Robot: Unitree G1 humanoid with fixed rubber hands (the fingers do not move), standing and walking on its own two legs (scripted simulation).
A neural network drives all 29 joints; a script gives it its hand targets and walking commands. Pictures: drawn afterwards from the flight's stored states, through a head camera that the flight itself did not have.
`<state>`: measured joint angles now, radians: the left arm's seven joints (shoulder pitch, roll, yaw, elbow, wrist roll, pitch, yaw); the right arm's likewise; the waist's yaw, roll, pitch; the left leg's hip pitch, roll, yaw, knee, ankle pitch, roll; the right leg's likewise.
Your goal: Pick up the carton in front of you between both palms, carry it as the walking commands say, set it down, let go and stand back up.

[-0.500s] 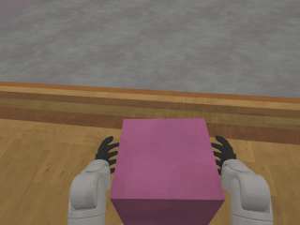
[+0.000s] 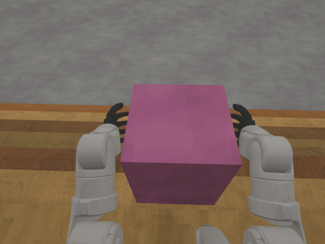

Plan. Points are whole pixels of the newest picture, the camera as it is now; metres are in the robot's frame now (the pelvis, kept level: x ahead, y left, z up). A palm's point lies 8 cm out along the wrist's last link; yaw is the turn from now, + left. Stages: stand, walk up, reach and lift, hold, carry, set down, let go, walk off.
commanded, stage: carry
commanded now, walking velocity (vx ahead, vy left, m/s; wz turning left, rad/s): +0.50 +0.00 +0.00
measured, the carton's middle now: (176, 148) +0.34 -0.01 +0.03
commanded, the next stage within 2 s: none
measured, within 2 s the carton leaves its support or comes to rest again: neither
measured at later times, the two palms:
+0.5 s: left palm (125, 60) +0.66 +0.14 +0.08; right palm (212, 56) +0.68 -0.16 +0.08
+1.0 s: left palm (129, 57) +1.00 +0.18 -0.13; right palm (187, 59) +0.97 -0.12 -0.13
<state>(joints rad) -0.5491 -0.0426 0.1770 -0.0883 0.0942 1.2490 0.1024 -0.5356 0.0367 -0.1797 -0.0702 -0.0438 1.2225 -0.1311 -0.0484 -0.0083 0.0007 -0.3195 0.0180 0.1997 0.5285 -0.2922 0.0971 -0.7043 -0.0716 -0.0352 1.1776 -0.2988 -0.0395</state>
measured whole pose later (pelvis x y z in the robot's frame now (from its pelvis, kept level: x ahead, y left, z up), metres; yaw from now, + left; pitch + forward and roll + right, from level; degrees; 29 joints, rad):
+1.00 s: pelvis +0.63 +0.06 -0.22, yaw +0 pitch +1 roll +0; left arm -0.71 -0.01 0.25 0.23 0.10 1.23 0.11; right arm -0.72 -0.04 -0.17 0.31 0.01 1.18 -0.15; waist -0.10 0.00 0.05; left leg -0.41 -0.15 0.15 0.93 -0.56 0.21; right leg -0.76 0.00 0.05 1.25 -0.18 -0.04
